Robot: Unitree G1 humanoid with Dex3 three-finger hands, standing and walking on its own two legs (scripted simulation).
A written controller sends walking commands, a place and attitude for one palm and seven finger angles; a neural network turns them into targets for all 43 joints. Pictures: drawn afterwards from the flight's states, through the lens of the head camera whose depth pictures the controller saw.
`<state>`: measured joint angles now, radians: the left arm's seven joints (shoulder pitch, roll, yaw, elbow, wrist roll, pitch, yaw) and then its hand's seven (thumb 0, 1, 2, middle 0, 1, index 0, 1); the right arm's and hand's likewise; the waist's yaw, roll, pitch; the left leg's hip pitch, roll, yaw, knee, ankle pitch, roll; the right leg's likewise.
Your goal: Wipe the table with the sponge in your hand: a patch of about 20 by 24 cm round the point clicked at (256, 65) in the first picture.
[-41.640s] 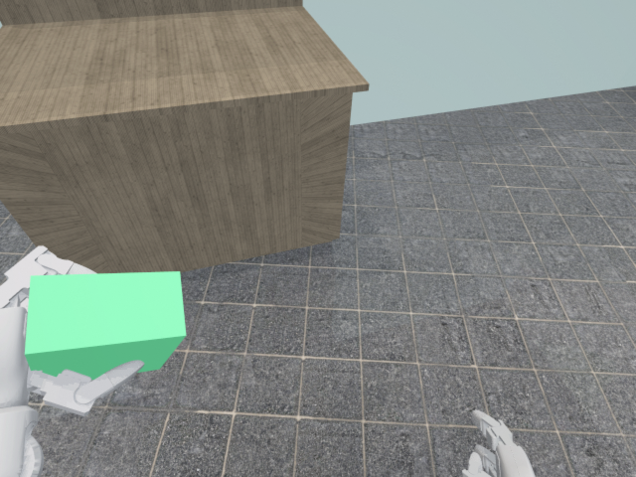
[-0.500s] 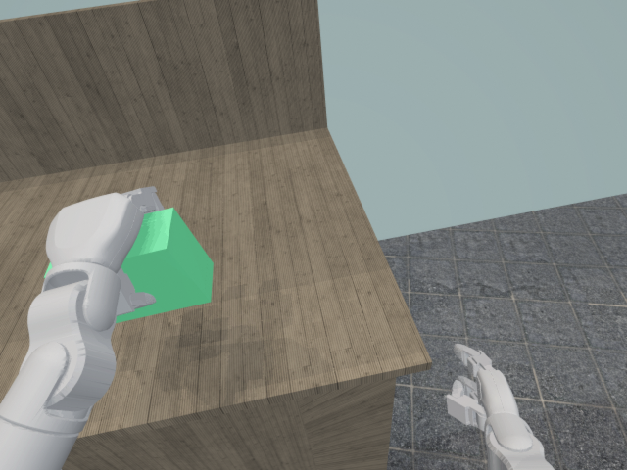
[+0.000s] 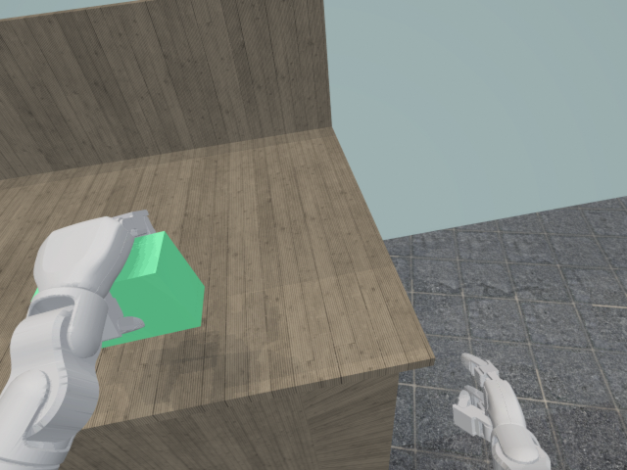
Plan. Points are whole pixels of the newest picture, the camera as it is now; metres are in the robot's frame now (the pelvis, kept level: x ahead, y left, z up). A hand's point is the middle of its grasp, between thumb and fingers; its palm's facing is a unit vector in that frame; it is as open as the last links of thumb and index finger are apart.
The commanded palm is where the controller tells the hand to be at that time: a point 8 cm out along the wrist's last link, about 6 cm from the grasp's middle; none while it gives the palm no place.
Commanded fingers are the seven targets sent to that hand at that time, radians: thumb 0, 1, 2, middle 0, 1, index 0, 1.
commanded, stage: bring the sponge back beside the body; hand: left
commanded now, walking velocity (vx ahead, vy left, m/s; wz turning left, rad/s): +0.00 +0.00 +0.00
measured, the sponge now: (136, 301) +0.24 +0.27 +0.13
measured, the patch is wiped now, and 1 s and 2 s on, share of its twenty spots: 0.95 0.95 0.95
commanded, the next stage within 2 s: step back with the hand held close in 1.18 s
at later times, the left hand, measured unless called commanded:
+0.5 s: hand (101, 307) +0.21 +0.28 +0.16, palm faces +0.16 -0.10 -0.98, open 10.3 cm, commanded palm +0.17 +0.28 +0.24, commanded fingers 0.00 0.10 1.30 -1.20 -1.60 -1.20 -1.60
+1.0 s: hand (78, 333) +0.18 +0.29 +0.16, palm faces +0.15 -0.08 -0.99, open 10.3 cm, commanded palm +0.14 +0.29 +0.23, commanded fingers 0.00 0.10 1.30 -1.20 -1.60 -1.20 -1.60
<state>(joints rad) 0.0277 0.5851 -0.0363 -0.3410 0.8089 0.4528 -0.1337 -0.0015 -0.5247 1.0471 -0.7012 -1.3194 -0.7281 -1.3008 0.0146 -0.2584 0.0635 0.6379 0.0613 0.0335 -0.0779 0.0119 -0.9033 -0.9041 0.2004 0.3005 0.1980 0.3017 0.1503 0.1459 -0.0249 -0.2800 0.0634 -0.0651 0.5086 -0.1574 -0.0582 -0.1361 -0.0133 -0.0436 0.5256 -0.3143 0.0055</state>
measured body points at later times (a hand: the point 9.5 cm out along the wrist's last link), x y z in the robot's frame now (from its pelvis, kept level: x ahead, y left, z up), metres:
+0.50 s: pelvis +0.00 +0.01 +0.00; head -0.04 -0.04 +0.45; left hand +0.19 +0.28 +0.22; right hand +0.26 -0.17 -0.06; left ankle +0.08 +0.16 -0.73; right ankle -0.01 -0.13 -0.73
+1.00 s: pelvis -0.01 +0.01 +0.00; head -0.05 -0.03 +0.44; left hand +0.16 +0.29 +0.21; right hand +0.25 -0.17 -0.06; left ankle +0.08 +0.16 -0.73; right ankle -0.01 -0.13 -0.73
